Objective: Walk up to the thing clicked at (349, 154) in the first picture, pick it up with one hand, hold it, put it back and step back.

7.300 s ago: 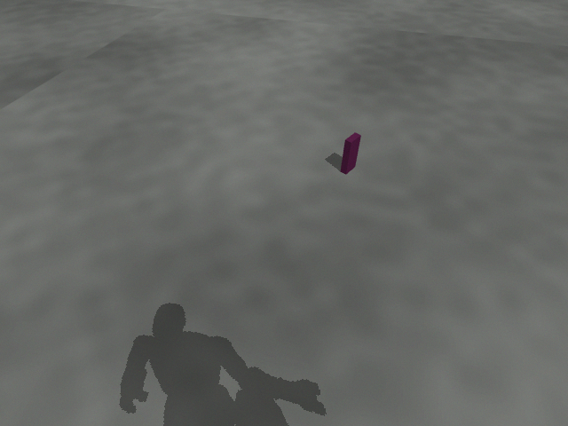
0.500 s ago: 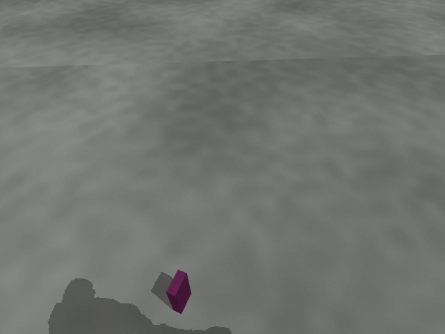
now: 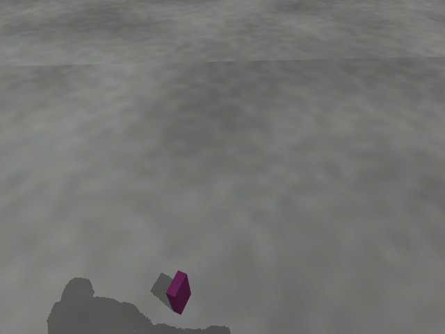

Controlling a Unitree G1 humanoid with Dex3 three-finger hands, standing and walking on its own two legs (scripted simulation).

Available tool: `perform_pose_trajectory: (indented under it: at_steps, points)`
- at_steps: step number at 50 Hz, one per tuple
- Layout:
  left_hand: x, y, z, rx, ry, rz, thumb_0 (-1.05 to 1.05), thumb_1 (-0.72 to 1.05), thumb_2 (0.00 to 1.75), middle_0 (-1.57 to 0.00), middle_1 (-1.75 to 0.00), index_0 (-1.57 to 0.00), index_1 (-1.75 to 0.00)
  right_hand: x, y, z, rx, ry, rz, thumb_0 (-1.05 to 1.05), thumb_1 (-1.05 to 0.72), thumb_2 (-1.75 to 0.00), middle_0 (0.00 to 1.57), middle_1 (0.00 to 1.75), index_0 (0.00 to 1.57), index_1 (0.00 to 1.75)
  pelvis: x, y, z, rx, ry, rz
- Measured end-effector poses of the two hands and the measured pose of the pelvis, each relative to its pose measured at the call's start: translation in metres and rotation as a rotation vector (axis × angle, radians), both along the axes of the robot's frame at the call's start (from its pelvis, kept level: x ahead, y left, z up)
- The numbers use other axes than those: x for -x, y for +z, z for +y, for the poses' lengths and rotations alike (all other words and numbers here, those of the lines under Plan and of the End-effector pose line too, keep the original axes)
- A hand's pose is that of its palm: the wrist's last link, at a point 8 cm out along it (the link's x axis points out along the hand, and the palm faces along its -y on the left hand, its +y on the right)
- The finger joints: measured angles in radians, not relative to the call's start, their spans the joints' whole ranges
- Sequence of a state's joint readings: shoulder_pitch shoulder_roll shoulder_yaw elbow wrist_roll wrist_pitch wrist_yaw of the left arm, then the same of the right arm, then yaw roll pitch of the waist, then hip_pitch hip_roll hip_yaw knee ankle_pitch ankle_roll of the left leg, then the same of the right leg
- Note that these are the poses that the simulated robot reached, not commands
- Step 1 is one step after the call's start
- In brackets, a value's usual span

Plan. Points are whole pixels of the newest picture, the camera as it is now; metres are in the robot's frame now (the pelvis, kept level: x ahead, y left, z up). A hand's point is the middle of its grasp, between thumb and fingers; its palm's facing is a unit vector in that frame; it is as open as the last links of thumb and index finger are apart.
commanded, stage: stand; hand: left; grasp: from the side
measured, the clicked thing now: (179, 293) +0.46 +0.19 -0.68
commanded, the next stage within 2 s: go down in 0.52 s
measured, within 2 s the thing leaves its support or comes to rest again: neither
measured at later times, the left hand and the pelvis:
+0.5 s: hand out of the picture +0.07 +0.25 -0.16, palm faces -0.02 -0.94 -0.34, open 7.3 cm; pelvis +0.00 +0.00 +0.00, yaw +0 degrees
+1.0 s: hand out of the picture +0.14 +0.27 -0.17, palm faces +0.04 -0.94 -0.33, open 14.0 cm; pelvis -0.02 +0.00 -0.03, yaw +0 degrees
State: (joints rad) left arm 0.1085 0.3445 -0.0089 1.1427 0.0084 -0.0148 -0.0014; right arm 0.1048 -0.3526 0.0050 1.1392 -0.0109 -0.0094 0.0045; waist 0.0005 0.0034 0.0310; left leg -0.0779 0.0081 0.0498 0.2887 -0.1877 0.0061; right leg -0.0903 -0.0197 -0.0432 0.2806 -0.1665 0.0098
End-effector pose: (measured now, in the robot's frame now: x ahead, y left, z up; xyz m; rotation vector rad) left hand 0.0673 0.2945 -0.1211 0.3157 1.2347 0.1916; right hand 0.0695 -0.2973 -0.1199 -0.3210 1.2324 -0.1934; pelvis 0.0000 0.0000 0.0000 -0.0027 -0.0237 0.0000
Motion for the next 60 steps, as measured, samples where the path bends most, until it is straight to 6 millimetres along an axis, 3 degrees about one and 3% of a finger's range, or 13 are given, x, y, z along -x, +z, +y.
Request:
perform_pose_trajectory:
  at_steps: [32, 35, 41, 45, 51, 60]
  points:
    - [0.011, 0.0, 0.004, -0.002, 0.006, 0.01, 0.01, 0.91, 0.9, -0.2, -0.3, -0.21, -0.3, 0.009, 0.0, 0.002, -0.002, -0.001, 0.008, 0.0, -0.91, -0.9, 0.2, 0.3, 0.2, 0.3, 0.005, 0.0, 0.002, -0.001, 0.005, -0.007]
    - [-0.004, 0.0, 0.001, 0.003, 0.042, -0.07, 0.01, 0.87, 0.86, -0.16, -0.26, -0.17, -0.26, 0.003, 0.0, 0.008, -0.004, 0.002, -0.065, 0.01, -0.92, -0.91, 0.2, 0.3, 0.2, 0.3, 0.01, -0.003, 0.002, 0.0, 0.015, 0.026]
    - [-0.054, -0.01, 0.002, 0.021, 0.035, -0.153, 0.01, 0.61, 0.6, -0.07, -0.13, -0.08, -0.12, 0.003, -0.007, 0.028, -0.038, -0.001, -0.125, 0.0, -0.97, -0.92, 0.2, 0.3, 0.2, 0.3, 0.024, -0.015, -0.001, 0.003, 0.011, 0.115]
    - [-0.071, -0.011, 0.009, 0.013, 0.021, -0.184, 0.01, 0.4, 0.41, -0.04, -0.08, -0.06, -0.07, 0.009, -0.012, 0.036, -0.055, -0.029, -0.145, 0.0, -0.97, -0.92, 0.2, 0.3, 0.2, 0.3, 0.023, -0.023, -0.002, 0.005, 0.002, 0.147]
    - [-0.064, -0.017, 0.017, 0.007, 0.024, -0.138, 0.0, 0.06, 0.21, -0.04, -0.04, -0.05, -0.04, 0.006, -0.02, 0.04, -0.065, -0.034, -0.194, 0.01, -0.95, -0.92, 0.2, 0.3, 0.2, 0.3, 0.021, -0.034, 0.002, 0.015, 0.002, 0.185]
    - [-0.048, -0.033, 0.021, 0.017, 0.044, -0.158, 0.0, -0.36, 0.07, -0.06, -0.03, -0.07, -0.03, -0.031, -0.027, 0.041, -0.031, 0.027, -0.322, 0.01, -0.89, -0.9, 0.2, 0.3, 0.2, 0.3, 0.02, -0.057, 0.004, 0.023, 0.011, 0.242]
